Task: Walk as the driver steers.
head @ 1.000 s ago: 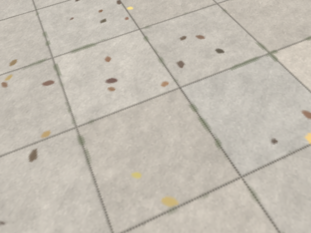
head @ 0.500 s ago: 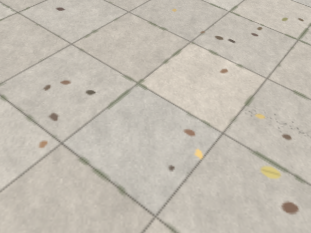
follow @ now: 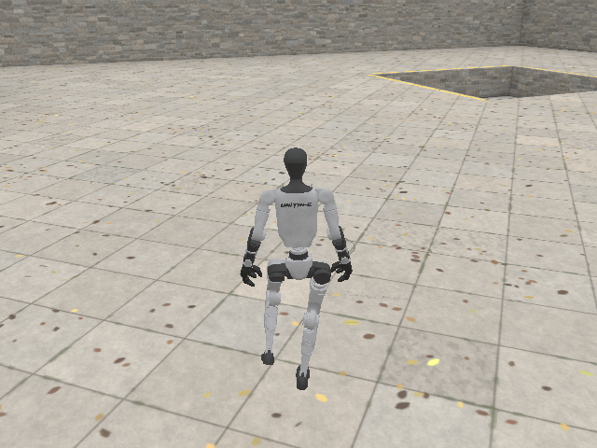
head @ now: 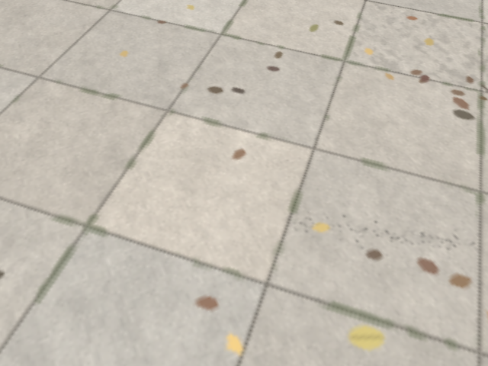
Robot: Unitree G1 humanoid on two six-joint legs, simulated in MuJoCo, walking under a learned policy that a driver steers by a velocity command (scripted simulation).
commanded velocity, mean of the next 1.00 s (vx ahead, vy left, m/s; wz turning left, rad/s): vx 0.97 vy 0.00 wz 0.80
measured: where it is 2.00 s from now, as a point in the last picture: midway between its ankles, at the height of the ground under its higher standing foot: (95, 164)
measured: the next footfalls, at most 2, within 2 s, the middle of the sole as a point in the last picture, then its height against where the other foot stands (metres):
left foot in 0.24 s outside the picture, level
right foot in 0.66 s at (231, 241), level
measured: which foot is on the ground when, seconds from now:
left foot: up 0.00-0.22, down 0.24-0.64, up 0.66-1.00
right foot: down 0.00-0.22, up 0.24-0.64, down 0.66-1.00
